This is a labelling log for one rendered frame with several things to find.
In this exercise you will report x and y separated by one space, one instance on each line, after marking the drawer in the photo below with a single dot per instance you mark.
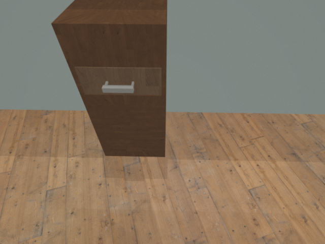
147 81

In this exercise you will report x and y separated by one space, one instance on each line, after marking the handle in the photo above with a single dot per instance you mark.
118 88

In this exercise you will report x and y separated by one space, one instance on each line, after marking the cabinet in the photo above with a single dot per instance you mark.
119 33

